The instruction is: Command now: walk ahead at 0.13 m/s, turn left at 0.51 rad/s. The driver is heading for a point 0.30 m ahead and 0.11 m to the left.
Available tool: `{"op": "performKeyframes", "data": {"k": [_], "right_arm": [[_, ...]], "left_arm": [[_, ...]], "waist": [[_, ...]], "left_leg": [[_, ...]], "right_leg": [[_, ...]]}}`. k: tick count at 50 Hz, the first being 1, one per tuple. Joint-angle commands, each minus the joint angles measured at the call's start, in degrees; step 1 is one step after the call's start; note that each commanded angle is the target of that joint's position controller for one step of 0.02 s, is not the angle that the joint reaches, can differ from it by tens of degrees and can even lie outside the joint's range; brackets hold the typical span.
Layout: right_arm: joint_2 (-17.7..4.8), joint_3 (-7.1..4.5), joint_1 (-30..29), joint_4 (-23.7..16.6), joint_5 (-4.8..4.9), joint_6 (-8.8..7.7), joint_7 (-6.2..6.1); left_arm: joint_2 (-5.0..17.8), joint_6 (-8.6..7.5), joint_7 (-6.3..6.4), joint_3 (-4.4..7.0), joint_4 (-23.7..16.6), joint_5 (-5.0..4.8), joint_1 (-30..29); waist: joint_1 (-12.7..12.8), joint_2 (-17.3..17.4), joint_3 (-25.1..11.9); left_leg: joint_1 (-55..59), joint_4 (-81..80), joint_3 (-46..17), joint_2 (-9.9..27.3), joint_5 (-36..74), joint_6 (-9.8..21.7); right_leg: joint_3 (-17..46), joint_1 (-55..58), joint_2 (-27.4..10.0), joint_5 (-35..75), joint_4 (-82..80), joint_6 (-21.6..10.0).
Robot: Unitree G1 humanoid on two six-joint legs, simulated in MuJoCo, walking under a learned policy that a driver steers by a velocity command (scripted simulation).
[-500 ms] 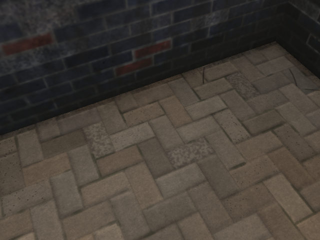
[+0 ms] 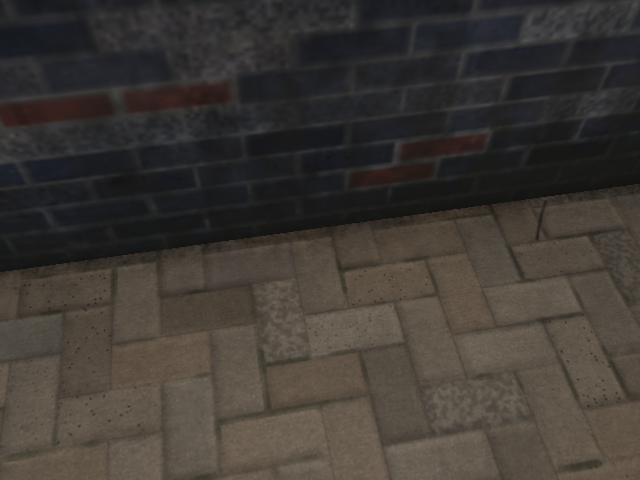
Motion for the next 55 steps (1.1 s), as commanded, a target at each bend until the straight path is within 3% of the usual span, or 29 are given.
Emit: {"op": "performKeyframes", "data": {"k": [1,4,9,11,16,19,20,21,22,23,24,25,26,27,29,32,35,38,41,44,45,46,47,48,49,51,53,55], "right_arm": [[-6.6,-1.70,3.5,-2.4,-0.32,0.33,-0.36],[-8.9,-2.57,3.3,-2.9,-0.87,0.27,-0.11],[-9.5,-3.25,4.3,-3.8,-0.99,1.88,-0.51],[-9.6,-3.49,4.9,-3.9,-1.20,2.34,-0.61],[-9.9,-3.95,4.5,-4.5,-1.77,2.93,-0.36],[-9.7,-3.94,1.7,-5.1,-1.13,3.26,-0.18],[-8.9,-3.67,0.5,-5.5,-0.46,3.27,-0.36],[-4.9,-2.71,3.3,-5.9,-0.03,3.08,-0.49],[-5.1,-2.90,4.6,-6.9,-0.11,2.80,-0.93],[-9.9,-3.95,3.9,-5.8,-2.20,2.86,-1.02],[-10.1,-4.35,4.4,-4.8,-1.97,3.05,-0.68],[-9.5,-4.26,5.6,-3.8,-1.94,3.54,-0.25],[-9.0,-4.05,5.5,-3.7,-2.06,4.03,0.56],[-8.7,-3.80,5.4,-3.6,-2.04,4.27,1.43],[-8.5,-3.48,2.0,-4.6,-1.94,4.22,2.58],[-7.2,-2.90,-2.3,-5.6,-2.17,3.72,3.37],[-6.6,-2.63,-4.4,-6.0,-2.15,3.33,3.76],[-4.8,-1.94,-6.6,-6.8,-2.06,3.08,3.93],[-3.0,-0.90,-7.8,-8.1,-1.71,2.81,3.83],[-3.7,-0.80,-6.4,-8.1,-1.59,2.59,2.96],[-4.1,-0.95,-3.8,-7.4,-1.99,2.22,2.51],[-4.7,-1.25,1.5,-5.5,-2.71,1.39,1.88],[-8.8,-2.13,6.3,-4.9,-3.93,0.59,1.04],[-15.5,-3.13,5.8,-6.7,-2.74,0.39,0.14],[-14.6,-3.63,10.1,-4.9,0.18,0.91,-0.47],[-7.2,-0.88,2.3,-4.8,-0.25,1.03,-1.08],[-4.5,0.19,-2.1,-5.1,-0.57,0.68,-1.53],[-4.3,0.53,-2.1,-4.4,-0.91,-0.14,-1.29]], "left_arm": [[5.6,2.36,0.02,1.38,-2.8,0.81,6.0],[5.1,3.25,0.18,1.38,-3.6,0.41,5.4],[6.2,4.17,0.59,1.85,-6.1,0.18,-1.6],[6.3,4.11,0.74,1.83,-6.9,-0.09,-3.7],[6.6,2.88,1.22,1.58,-7.9,-1.31,-3.8],[6.6,1.83,1.61,1.48,-7.2,-1.81,1.4],[7.5,1.31,1.98,1.73,-6.7,-1.35,3.8],[12.0,1.15,2.47,2.55,-7.4,-0.29,2.2],[16.9,1.71,2.19,3.48,-9.5,0.21,-2.6],[14.2,2.12,1.80,3.28,-9.0,0.22,-0.8],[10.2,2.14,1.54,2.14,-9.5,-0.31,-2.4],[8.6,2.19,1.21,1.75,-9.7,-0.15,-3.6],[8.3,2.15,1.21,1.69,-9.9,0.05,-3.9],[8.3,2.12,1.13,1.71,-10.0,0.19,-3.2],[9.1,1.77,0.75,2.21,-9.1,0.11,0.1],[10.4,0.27,0.50,3.21,-6.9,-0.06,5.3],[10.5,-0.94,0.05,3.76,-5.4,0.02,7.3],[10.0,-1.32,-0.14,3.84,-4.5,0.02,7.0],[10.6,-1.11,-0.67,4.11,-3.5,-0.10,7.0],[11.6,-0.20,-0.93,4.30,-2.6,-0.64,7.2],[11.7,0.10,-0.85,4.23,-2.4,-1.11,6.5],[11.0,0.34,-0.83,3.89,-2.3,-1.59,6.2],[8.7,0.42,-0.66,2.97,-3.1,-1.39,8.0],[2.0,0.95,-0.90,1.02,-6.4,-0.97,10.4],[8.3,2.57,-0.13,2.64,-4.5,-0.09,8.9],[7.3,2.84,-0.32,2.35,-3.8,-1.00,5.9],[7.9,3.15,-0.56,2.53,-1.7,-0.17,8.1],[6.9,3.80,-0.80,2.46,0.0,-0.22,10.5]], "waist": [[1.5,0.5,-8.2],[1.5,2.6,-10.2],[-1.5,6.0,-9.4],[-2.5,6.6,-8.6],[-2.7,8.0,-8.7],[0.4,8.0,-8.8],[1.9,6.4,-8.6],[-0.7,-3.9,-8.7],[-2.2,-14.0,-6.5],[-1.2,-7.8,-6.9],[-2.4,-4.5,-6.4],[-3.1,-3.9,-6.1],[-2.9,-7.2,-6.2],[-1.8,-9.6,-5.5],[0.4,-8.9,-3.8],[2.8,-6.7,-2.6],[3.5,-6.7,-2.3],[3.0,-6.1,-1.0],[2.7,-8.2,-2.7],[2.0,-10.4,-4.7],[0.4,-9.2,-6.1],[-2.5,-5.1,-9.2],[-4.4,3.7,-14.3],[-1.6,15.7,-18.3],[-5.4,8.8,-20.1],[-1.6,6.6,-7.8],[1.2,7.6,-6.3],[2.4,5.7,-8.8]], "left_leg": [[6.1,-10.2,-16.6,16.0,31.4,9.7],[5.1,-10.1,-16.4,14.0,25.8,8.3],[7.2,-11.9,-22.9,12.8,0.8,5.8],[8.5,-12.0,-25.7,12.9,-4.5,5.6],[10.5,-8.4,-30.7,13.2,4.4,5.1],[8.5,-5.5,-32.6,11.4,8.7,2.2],[4.9,-3.1,-31.3,8.9,3.5,-0.5],[-0.6,5.8,-23.8,3.1,-13.2,-4.3],[-10.7,16.8,-10.0,-6.2,-26.7,-6.6],[-9.0,28.3,-9.2,-0.7,-27.0,-7.4],[-7.8,32.3,-9.5,0.1,-24.2,-7.7],[-7.9,34.9,-8.9,1.0,-19.8,-7.9],[-10.0,36.7,-8.4,1.7,-16.3,-8.0],[-12.2,37.7,-7.6,2.1,-14.9,-8.4],[-15.9,36.6,-6.6,3.1,-13.1,-9.3],[-19.3,31.9,-6.9,4.6,-10.8,-10.0],[-19.9,27.7,-6.0,6.2,-9.6,-9.9],[-16.6,22.2,-3.2,7.5,-9.8,-9.8],[-7.8,14.9,0.6,7.1,-11.8,-8.0],[-0.2,7.7,2.5,4.7,-10.7,-5.3],[4.3,3.0,2.2,3.8,-8.1,-4.2],[12.9,-4.3,1.4,2.9,-0.9,-3.2],[24.1,-7.9,-9.9,12.7,2.5,-1.5],[33.3,-7.2,-31.7,30.4,21.6,5.7],[28.8,-7.5,-30.0,30.5,22.9,10.3],[18.2,-10.3,-19.0,23.2,21.2,7.3],[13.9,-11.6,-13.0,18.2,25.9,4.1],[12.7,-10.9,-10.3,17.3,31.2,3.9]], "right_leg": [[1.9,-2.3,-2.3,1.9,-3.8,1.8],[1.7,-2.4,-2.1,4.5,-9.4,2.6],[3.3,-6.3,-2.3,6.8,-17.7,3.3],[4.0,-6.8,-1.8,6.2,-21.1,3.1],[4.4,-0.9,1.4,1.6,-30.3,1.3],[4.0,9.1,2.8,4.7,-44.8,-0.6],[5.3,15.3,0.8,9.5,-54.0,-1.2],[16.1,19.8,-10.9,7.5,-61.0,-4.0],[30.5,18.8,-23.4,19.4,-61.9,-11.1],[26.9,15.8,-24.1,28.9,-58.7,-14.8],[20.9,14.6,-20.4,32.7,-57.3,-14.1],[15.2,14.9,-16.1,26.2,-57.7,-11.5],[12.6,16.9,-13.3,16.7,-59.0,-9.6],[11.5,18.3,-12.0,10.3,-60.4,-9.1],[11.8,21.4,-12.6,3.6,-62.7,-9.4],[11.1,27.1,-14.7,4.7,-64.2,-9.9],[8.9,29.3,-15.9,5.8,-65.1,-10.1],[3.1,27.1,-16.1,21.3,-62.5,-10.6],[-3.1,22.8,-15.7,38.8,-56.6,-10.0],[-3.9,21.3,-15.3,46.5,-50.7,-8.6],[-4.7,20.3,-14.7,47.4,-46.3,-7.6],[-6.9,17.5,-12.7,44.2,-38.1,-5.8],[-8.9,8.9,-10.6,27.4,-26.8,-3.2],[-9.2,-6.3,-2.2,-12.9,-13.4,-0.6],[-1.7,-4.7,-2.6,-13.1,-8.0,-1.0],[0.4,-5.5,-4.9,-4.7,-9.3,-1.3],[-0.3,-0.8,-5.0,1.6,-13.0,-0.7],[-0.3,3.4,-3.7,3.5,-14.4,-0.3]]}}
